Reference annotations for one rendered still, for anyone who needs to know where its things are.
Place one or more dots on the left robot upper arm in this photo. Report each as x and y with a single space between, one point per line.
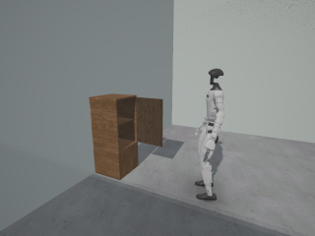
218 97

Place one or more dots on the right robot forearm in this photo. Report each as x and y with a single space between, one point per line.
205 120

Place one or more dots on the cupboard door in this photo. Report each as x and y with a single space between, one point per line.
149 120

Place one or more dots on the left robot thigh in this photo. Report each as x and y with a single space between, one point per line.
203 159

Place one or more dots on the right robot foot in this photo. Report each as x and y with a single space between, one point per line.
201 183

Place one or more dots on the left robot hand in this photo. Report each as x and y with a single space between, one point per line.
209 146

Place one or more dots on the left robot forearm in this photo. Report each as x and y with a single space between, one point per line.
217 126

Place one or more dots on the right robot hand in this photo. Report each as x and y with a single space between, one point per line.
201 126

